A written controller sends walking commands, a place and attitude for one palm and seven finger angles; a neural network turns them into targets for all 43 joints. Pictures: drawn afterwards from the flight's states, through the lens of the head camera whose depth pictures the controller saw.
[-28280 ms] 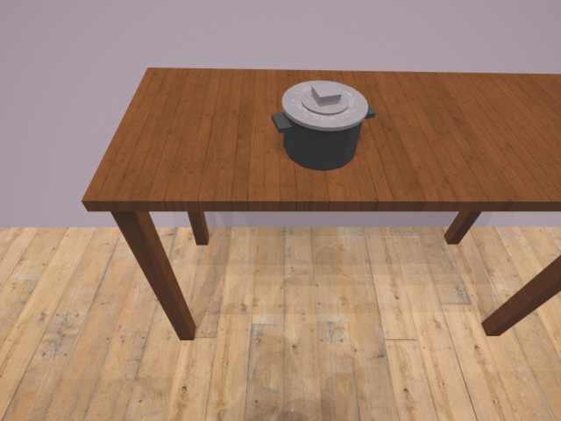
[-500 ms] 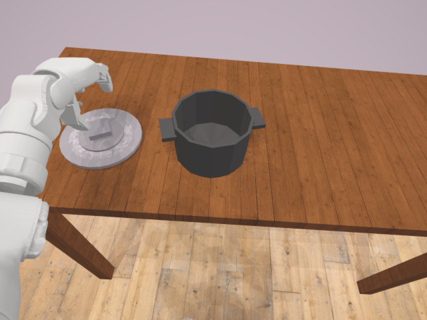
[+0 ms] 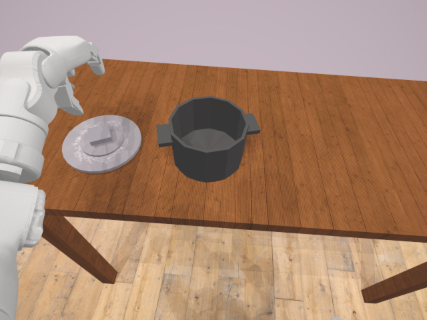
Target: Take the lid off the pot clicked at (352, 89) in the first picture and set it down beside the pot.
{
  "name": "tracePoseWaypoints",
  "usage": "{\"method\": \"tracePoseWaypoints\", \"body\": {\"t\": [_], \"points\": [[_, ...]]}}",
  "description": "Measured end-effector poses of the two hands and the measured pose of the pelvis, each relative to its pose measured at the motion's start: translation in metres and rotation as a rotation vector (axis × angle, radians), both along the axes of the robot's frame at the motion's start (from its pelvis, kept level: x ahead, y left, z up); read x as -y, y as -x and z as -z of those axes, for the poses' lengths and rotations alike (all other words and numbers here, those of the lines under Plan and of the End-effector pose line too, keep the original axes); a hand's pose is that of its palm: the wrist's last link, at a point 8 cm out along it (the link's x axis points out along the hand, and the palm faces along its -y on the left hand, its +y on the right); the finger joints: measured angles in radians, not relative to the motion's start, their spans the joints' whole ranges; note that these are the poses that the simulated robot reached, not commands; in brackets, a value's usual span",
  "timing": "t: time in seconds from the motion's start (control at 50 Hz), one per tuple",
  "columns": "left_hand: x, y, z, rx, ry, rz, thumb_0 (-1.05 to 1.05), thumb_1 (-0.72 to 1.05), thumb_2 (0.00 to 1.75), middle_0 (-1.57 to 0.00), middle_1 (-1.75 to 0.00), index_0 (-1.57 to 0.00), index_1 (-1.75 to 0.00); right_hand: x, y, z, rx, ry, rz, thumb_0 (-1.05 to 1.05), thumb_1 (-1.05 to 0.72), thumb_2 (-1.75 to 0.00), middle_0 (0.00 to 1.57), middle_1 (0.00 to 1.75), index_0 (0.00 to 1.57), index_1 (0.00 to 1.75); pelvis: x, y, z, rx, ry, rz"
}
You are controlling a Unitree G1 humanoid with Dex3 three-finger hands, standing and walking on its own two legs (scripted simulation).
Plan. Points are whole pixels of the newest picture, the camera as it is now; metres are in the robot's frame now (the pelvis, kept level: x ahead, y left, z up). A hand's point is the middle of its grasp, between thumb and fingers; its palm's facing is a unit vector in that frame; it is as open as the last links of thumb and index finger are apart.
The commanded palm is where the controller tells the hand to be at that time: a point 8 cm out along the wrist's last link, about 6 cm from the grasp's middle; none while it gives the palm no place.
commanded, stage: raise the empty hand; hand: left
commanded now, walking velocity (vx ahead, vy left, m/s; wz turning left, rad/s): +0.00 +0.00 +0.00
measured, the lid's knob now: (99, 134) +0.49 +0.25 +0.05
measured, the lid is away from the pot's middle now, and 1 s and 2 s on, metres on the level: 0.24 0.24 0.24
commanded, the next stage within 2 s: draw the hand back to the body in 0.10 s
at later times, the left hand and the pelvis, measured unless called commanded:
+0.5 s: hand (75, 97) +0.45 +0.25 +0.17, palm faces -0.29 -0.01 -0.96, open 11.0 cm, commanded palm +0.42 +0.25 +0.25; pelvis +0.01 -0.02 +0.00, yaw +0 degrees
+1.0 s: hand (98, 86) +0.40 +0.18 +0.24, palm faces +0.31 -0.91 -0.27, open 10.8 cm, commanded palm +0.35 +0.23 +0.24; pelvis +0.01 -0.06 +0.01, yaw -2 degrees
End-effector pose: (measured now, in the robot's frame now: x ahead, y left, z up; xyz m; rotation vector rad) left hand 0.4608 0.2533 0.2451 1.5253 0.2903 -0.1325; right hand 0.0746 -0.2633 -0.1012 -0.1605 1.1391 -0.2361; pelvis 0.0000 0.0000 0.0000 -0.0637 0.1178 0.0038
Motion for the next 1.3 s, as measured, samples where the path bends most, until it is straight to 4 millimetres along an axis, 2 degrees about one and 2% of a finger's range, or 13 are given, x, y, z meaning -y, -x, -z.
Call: {"method": "tracePoseWaypoints", "body": {"t": [0.1, 0.24, 0.36, 0.42, 0.48, 0.56, 0.7, 0.82, 0.9, 0.96, 1.04, 1.18, 1.3], "points": [[0.003, 0.001, -0.002, -0.022, -0.004, -0.013, 0.0, -0.09, 0.81, -0.44, -0.71, -0.44, -0.71, 0.007, -0.003, -0.001, -0.005, 0.01, -0.016, 0.0, -0.91, -0.9, 0.2, 0.3, 0.2, 0.3, 0.005, 0.002, 0.0, 0.004, -0.001, -0.007], [0.003, -0.004, 0.008, -0.07, -0.009, -0.02, 0.0, -0.09, 0.81, -0.44, -0.71, -0.44, -0.71, 0.017, 0.005, -0.002, -0.03, 0.026, 0.0, 0.0, -0.91, -0.9, 0.2, 0.3, 0.2, 0.3, 0.013, 0.001, -0.001, 0.002, -0.004, -0.003], [0.005, -0.004, 0.001, -0.007, -0.001, 0.025, 0.0, -0.09, 0.81, -0.45, -0.71, -0.44, -0.71, 0.023, 0.013, -0.002, -0.049, 0.021, 0.026, 0.0, -0.91, -0.9, 0.2, 0.3, 0.2, 0.3, 0.016, -0.004, -0.002, -0.002, -0.007, 0.004], [0.002, -0.001, 0.006, -0.017, 0.002, 0.008, 0.0, -0.09, 0.81, -0.44, -0.71, -0.44, -0.71, 0.024, 0.013, 0.0, -0.049, 0.0, 0.038, 0.01, -0.91, -0.9, 0.2, 0.3, 0.2, 0.3, 0.017, -0.006, -0.002, -0.001, -0.009, 0.01], [0.004, 0.007, 0.013, -0.03, -0.027, 0.013, 0.0, -0.08, 0.81, -0.44, -0.71, -0.44, -0.71, 0.024, 0.007, 0.001, -0.044, -0.021, 0.034, 0.01, -0.91, -0.9, 0.2, 0.3, 0.2, 0.3, 0.018, -0.006, -0.002, 0.005, -0.01, 0.011], [0.012, 0.022, 0.011, 0.002, -0.024, 0.064, 0.0, -0.08, 0.81, -0.44, -0.71, -0.44, -0.71, 0.02, -0.01, 0.002, -0.014, -0.041, 0.004, 0.01, -0.91, -0.9, 0.2, 0.3, 0.2, 0.3, 0.02, -0.005, -0.004, 0.013, -0.012, 0.003], [-0.005, 0.051, 0.012, 0.004, -0.011, -0.005, 0.0, -0.09, 0.81, -0.44, -0.71, -0.44, -0.71, 0.015, -0.046, -0.005, 0.077, -0.071, -0.06, 0.01, -0.91, -0.9, 0.2, 0.3, 0.2, 0.3, 0.026, 0.0, -0.004, 0.028, -0.016, -0.004], [0.02, 0.082, 0.01, 0.445, 0.818, 0.088, 0.0, -0.09, 0.81, -0.45, -0.71, -0.45, -0.71, 0.003, -0.071, -0.02, 0.202, -0.04, -0.151, 0.01, -0.91, -0.9, 0.19, 0.3, 0.19, 0.3, 0.035, 0.0, -0.008, 0.103, -0.029, 0.013], [0.025, 0.082, 0.019, 0.606, 1.084, 0.003, -0.01, -0.08, 0.81, -0.45, -0.71, -0.44, -0.71, 0.006, -0.078, -0.031, 0.259, -0.017, -0.151, 0.01, -0.91, -0.9, 0.2, 0.3, 0.2, 0.3, 0.048, -0.003, -0.009, 0.126, -0.032, 0.025], [0.029, 0.088, 0.01, 0.714, 1.152, -0.011, -0.01, -0.05, 0.81, -0.44, -0.69, -0.43, -0.69, 0.016, -0.08, -0.036, 0.307, -0.003, -0.134, 0.01, -0.91, -0.9, 0.2, 0.3, 0.2, 0.3, 0.054, -0.007, -0.01, 0.138, -0.032, 0.036], [0.033, 0.098, -0.003, 0.802, 1.165, -0.01, -0.01, 0.02, 0.82, -0.42, -0.67, -0.41, -0.67, 0.035, -0.078, -0.03, 0.31, 0.002, -0.107, 0.01, -0.9, -0.9, 0.2, 0.3, 0.2, 0.3, 0.061, -0.014, -0.01, 0.139, -0.035, 0.045], [0.034, 0.116, 0.007, 0.801, 1.139, -0.088, 0.0, 0.17, 0.83, -0.38, -0.6, -0.37, -0.6, 0.069, -0.068, -0.016, 0.24, 0.013, -0.06, 0.01, -0.91, -0.9, 0.2, 0.3, 0.2, 0.3, 0.076, -0.024, -0.009, 0.139, -0.042, 0.049], [0.037, 0.137, 0.006, 0.848, 1.124, -0.098, 0.0, 0.31, 0.85, -0.35, -0.54, -0.34, -0.54, 0.085, -0.075, -0.016, 0.242, 0.032, -0.058, 0.01, -0.91, -0.9, 0.2, 0.3, 0.2, 0.3, 0.087, -0.028, -0.009, 0.151, -0.046, 0.045]]}}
